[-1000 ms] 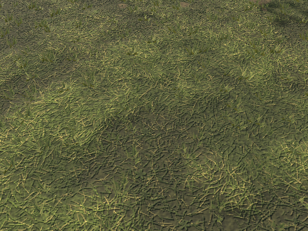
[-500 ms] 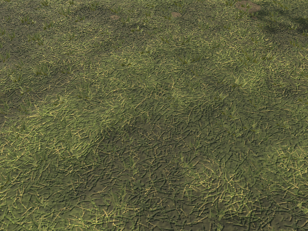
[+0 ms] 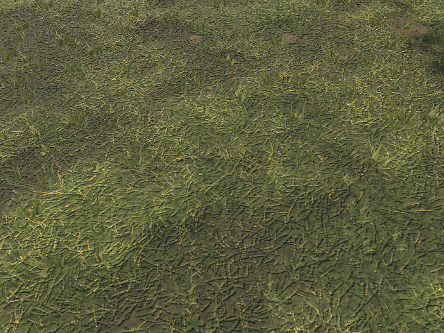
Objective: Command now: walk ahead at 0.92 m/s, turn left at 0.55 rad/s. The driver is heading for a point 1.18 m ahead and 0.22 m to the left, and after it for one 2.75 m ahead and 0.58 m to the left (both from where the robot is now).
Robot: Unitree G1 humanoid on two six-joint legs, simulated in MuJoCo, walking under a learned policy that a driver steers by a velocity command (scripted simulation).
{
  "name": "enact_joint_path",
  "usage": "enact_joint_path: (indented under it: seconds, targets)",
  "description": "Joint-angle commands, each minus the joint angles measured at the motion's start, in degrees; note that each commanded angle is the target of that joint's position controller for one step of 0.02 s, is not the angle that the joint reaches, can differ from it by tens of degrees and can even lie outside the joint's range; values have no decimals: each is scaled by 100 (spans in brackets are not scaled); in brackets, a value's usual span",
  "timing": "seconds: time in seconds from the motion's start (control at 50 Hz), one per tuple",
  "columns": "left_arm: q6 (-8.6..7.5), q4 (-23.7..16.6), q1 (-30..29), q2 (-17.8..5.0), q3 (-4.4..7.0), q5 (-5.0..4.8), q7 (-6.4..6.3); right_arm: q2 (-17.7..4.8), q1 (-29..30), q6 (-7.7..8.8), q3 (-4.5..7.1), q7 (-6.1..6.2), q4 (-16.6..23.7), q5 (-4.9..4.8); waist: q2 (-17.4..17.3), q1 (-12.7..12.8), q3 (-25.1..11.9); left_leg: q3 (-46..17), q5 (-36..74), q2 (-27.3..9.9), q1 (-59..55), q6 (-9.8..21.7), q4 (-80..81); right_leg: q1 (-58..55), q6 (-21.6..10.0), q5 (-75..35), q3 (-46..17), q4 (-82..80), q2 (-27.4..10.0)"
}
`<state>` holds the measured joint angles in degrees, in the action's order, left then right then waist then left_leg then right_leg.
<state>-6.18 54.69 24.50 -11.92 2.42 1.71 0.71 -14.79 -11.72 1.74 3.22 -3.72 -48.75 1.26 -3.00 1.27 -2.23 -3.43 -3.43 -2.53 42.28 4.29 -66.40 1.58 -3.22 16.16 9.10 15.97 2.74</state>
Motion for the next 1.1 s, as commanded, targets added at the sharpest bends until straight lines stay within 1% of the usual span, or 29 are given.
enact_joint_path:
  seconds: [0.02, 0.1, 0.16, 0.2, 0.22, 0.24, 0.26, 0.28, 0.3, 0.32, 0.34, 0.38, 0.42, 0.48, 0.54, 0.6, 0.64, 0.68, 0.7, 0.72, 0.74, 0.78, 0.84, 0.88, 0.94, 0.98, 1.04, 1.08, 1.1]
  targets:
    - [-175, -211, 34, -598, 80, -3, -40, -267, 715, -17, 21, -36, 458, -42, 576, 3, 1069, 194, 572, -69, 759, 9, 465, 369, 131, -519, -445, -1444, -1405]
    - [-194, -12, 357, -548, 16, -23, -150, -138, 1408, 10, -99, -113, 727, -7, 444, 74, 1304, 933, 772, -75, 587, 235, 1666, -271, 261, -2289, 361, -1515, -1348]
    - [-127, 33, 370, -824, 17, -27, -281, -183, 1427, 6, -147, -78, 839, -39, 728, -122, 950, 1652, 482, 460, -504, 548, 2438, -835, 447, -6450, 807, -729, -1414]
    - [51, -31, 294, -1222, 120, 34, -434, -453, 639, -22, -73, -27, 673, -69, 1060, -618, 348, 1800, -85, 865, -1358, 745, 2568, -1353, 464, -8558, 837, 651, -1615]
    - [163, -134, 69, -1412, 191, 89, -468, -680, -304, -28, 29, 5, 431, -89, 1186, -1087, -117, 1726, -502, 1004, -2271, 885, 2528, -1233, 379, -8952, 762, 1855, -1723]
    - [250, -277, -233, -1550, 248, 139, -443, -995, -1551, -16, 198, 75, 65, -90, 1164, -1626, -593, 1324, -1085, 1026, -3557, 1134, 2730, -626, 222, -8474, 577, 3477, -1807]
    - [258, -337, -482, -1459, 264, 114, -315, -1197, -2129, -12, 368, 197, -119, -102, 656, -1867, -666, 644, -1431, 760, -4714, 1372, 3284, 571, 118, -5434, 590, 5608, -1298]
    - [97, -732, -787, -498, 34, 166, -168, -1461, -1555, -77, 433, 268, -135, -121, -850, -1063, -176, -1341, -1129, -285, -5486, 1749, 3119, 3116, 203, 905, 102, 7505, -213]
    - [-74, -1424, -1092, -490, -34, -56, -108, -1770, -1284, -125, 482, 248, 36, 1, -874, -829, -781, -4006, -2109, -986, -6395, 2717, 4423, 4934, 355, 1049, -1166, 8260, 98]
    - [-227, -1487, -1414, -810, -46, 15, -88, -1466, -1379, -101, 467, 304, 59, 27, 199, -907, -431, -4190, -2617, -1191, -6059, 2379, 5238, 5192, 233, 594, -1528, 7699, -357]
    - [-284, -1469, -1363, -903, -36, -7, -59, -1129, -1254, -71, 387, 339, -17, 35, 723, -563, 116, -3785, -2410, -1065, -5151, 2090, 5464, 4896, 221, 277, -1500, 7017, -578]
    - [-85, -1423, -1264, -830, -88, 221, -57, -962, -863, 86, 288, 408, 65, 13, 1079, -25, 583, -2842, -1538, -550, -3743, 1799, 5511, 4182, 440, 349, -1468, 6335, -860]
    - [165, -1547, -1357, -742, -150, 315, 0, -905, -737, 245, 211, 410, 124, -93, 948, 177, 843, -2233, -1273, -145, -2648, 1688, 5691, 3757, 668, 437, -1276, 5537, -1079]
    - [214, -2072, -2479, -662, -264, 198, 86, -1074, -904, 365, 264, 376, 173, -99, 603, -123, 1163, -1698, -121, 331, -1817, 1470, 5891, 3192, 814, -840, -879, 3718, -1019]
    - [149, -2104, -2751, -429, -363, 49, 160, -970, -1444, 462, 243, 301, -56, -241, 259, -593, 847, -1133, 1497, 274, -2502, 1038, 6104, 2346, 390, -2799, -478, 2092, -760]
    - [135, -2127, -2887, -698, -273, 1, 83, -1137, -1628, 542, 244, 309, -190, -134, -49, -726, 599, -740, 3735, -38, -4289, 694, 5665, 2493, -78, -2602, -286, 1391, -457]
    - [114, -1877, -2066, -1129, -65, -15, 30, -1440, -1535, 500, 304, 411, -223, 32, -371, -209, -19, -573, 5368, -318, -5124, 468, 4578, 1864, -264, -1729, -267, 1366, -56]
    - [193, -1124, 397, -1570, 186, -114, -104, -1495, -848, 344, 332, 497, -108, 248, -368, 1177, -941, -117, 5580, -238, -4520, 340, 1741, -170, -502, -940, -344, 1450, -69]
    - [259, -874, 1381, -1912, 287, -66, -175, -899, -570, 369, 182, 497, 67, 301, 599, 1435, -1269, 149, 2204, 289, -3094, 259, -919, -1337, -709, 229, -1481, 1962, -905]
    - [282, -814, 774, -2167, 363, 27, -63, -259, -1705, 514, -6, 300, 336, -102, 3009, 138, -1722, -99, -2232, 1289, -608, -103, -2400, -2603, -1740, 1246, -5754, 305, -2092]
    - [302, -1076, -127, -1567, 340, 26, 49, -655, -1175, 541, -63, 365, 304, 32, 1384, 239, -997, -337, -1624, 657, 163, 79, -2310, -2133, -1763, 1908, -5919, -202, -1979]
    - [269, -943, -293, -1023, 229, -47, 99, -815, -71, 598, -93, 324, 596, 160, -149, 169, -92, -322, -1015, 159, -184, 33, -1355, -488, -1467, 1007, -4503, -272, -1556]
    - [160, -594, -30, -992, 172, -121, 3, -526, 150, 387, -248, 241, 972, 368, 230, -254, 512, -230, -1308, -139, -414, -277, -404, 833, -1399, 393, -3680, -514, -959]
    - [90, -620, 31, -1158, 218, -148, 2, -536, 592, 314, -334, 210, 1263, 347, 344, -257, 784, -29, -1235, -282, -380, -476, 492, 1425, -1491, 147, -3464, -849, -863]
    - [63, -724, 9, -1283, 317, -162, 10, -432, 1573, 349, -476, 111, 1664, 163, 486, -10, 1017, 297, 131, -142, -1251, -671, 2426, 2149, -1229, -674, -2983, -1167, -491]
    - [49, -698, 196, -1399, 377, -249, 52, -387, 1748, 354, -494, 111, 1727, 81, 548, 181, 796, 416, 1001, 50, -1912, -630, 2994, 1975, -1022, -1729, -2956, -1116, -521]
    - [101, -645, 417, -1457, 418, -261, 11, -572, 1766, 375, -422, 210, 1781, 73, 593, 275, 507, 342, 824, 218, -2136, -519, 3634, 877, -767, -2973, -3023, -408, -603]
    - [141, -620, 432, -1683, 472, -201, -27, -896, 915, 432, -258, 341, 1554, 96, 557, -106, -129, 393, 34, 524, -3164, -371, 3896, 408, -471, -4699, -2901, 1162, -457]
    - [138, -677, 198, -1767, 505, -234, -17, -1050, 27, 503, -176, 434, 1365, 137, 568, -603, -551, 196, 280, 227, -4270, -276, 4020, 865, -279, -4548, -2815, 2471, -178]
